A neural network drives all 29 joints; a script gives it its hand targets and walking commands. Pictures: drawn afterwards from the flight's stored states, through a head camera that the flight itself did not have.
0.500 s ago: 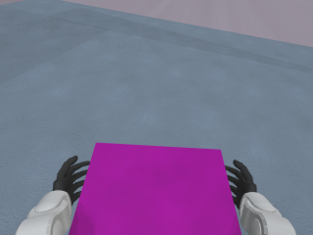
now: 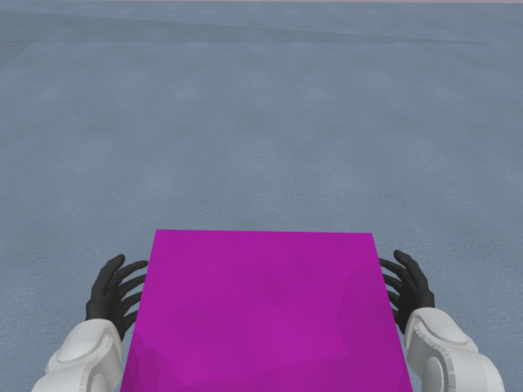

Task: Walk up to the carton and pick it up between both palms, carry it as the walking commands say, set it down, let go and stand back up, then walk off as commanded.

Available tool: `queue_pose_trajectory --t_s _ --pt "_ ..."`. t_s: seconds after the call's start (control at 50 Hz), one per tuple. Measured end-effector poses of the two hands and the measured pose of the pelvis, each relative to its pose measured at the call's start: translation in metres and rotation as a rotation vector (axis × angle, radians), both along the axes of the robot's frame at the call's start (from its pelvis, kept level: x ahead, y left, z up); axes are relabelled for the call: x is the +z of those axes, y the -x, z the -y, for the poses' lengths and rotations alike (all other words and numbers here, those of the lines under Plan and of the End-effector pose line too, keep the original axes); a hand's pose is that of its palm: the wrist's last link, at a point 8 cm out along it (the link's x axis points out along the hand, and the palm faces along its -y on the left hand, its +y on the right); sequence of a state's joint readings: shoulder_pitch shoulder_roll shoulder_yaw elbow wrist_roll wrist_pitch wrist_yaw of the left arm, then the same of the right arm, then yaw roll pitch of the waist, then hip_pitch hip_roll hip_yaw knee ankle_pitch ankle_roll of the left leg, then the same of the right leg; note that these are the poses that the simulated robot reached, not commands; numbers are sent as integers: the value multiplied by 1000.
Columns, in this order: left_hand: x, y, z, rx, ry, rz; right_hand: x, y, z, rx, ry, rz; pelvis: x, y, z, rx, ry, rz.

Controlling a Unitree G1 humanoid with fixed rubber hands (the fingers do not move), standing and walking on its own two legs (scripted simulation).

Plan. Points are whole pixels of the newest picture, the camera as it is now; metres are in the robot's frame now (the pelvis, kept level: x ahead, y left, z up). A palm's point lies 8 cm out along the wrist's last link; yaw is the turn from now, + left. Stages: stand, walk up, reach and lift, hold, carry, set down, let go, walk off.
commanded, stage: carry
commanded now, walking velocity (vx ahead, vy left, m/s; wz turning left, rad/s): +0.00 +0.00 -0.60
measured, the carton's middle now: (262, 331) +0.24 +0.00 +0.01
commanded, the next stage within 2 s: none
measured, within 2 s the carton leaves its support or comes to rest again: neither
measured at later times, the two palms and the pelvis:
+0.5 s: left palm (182, 322) +0.22 +0.09 +0.09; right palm out of the picture +0.08 -0.25 +0.08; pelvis -0.06 +0.01 -0.01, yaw -20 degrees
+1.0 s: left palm (198, 350) +0.19 +0.07 +0.08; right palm out of the picture -0.01 -0.23 +0.10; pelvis -0.10 +0.05 +0.00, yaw -36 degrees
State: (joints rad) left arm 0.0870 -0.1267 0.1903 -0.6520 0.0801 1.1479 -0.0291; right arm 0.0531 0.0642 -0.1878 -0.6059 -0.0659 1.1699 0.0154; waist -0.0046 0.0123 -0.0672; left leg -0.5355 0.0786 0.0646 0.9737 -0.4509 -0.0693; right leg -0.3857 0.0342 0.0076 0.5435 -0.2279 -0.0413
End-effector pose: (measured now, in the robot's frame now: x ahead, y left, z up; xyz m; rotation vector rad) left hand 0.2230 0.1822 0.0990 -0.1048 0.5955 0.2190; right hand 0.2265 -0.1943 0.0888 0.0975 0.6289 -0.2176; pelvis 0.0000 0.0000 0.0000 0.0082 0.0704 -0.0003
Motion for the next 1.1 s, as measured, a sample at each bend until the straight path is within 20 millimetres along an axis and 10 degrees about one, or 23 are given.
queue_pose_trajectory --t_s 0.22,0.54,0.96,1.1 --pt "-7 7 -11 -104 17 -9 6 53 -18 -164 56 -41 -1 22 -26 -133 17 20" --pt "-13 8 99 -375 -52 -38 -13 155 64 -489 28 -45 -9 64 -6 -369 46 -5" --pt "-21 27 102 -512 -15 -81 9 226 35 -638 91 -32 -2 95 -48 -593 30 11" --pt "-5 34 135 -637 -19 -49 19 272 39 -763 92 -16 6 109 -54 -689 61 -1"
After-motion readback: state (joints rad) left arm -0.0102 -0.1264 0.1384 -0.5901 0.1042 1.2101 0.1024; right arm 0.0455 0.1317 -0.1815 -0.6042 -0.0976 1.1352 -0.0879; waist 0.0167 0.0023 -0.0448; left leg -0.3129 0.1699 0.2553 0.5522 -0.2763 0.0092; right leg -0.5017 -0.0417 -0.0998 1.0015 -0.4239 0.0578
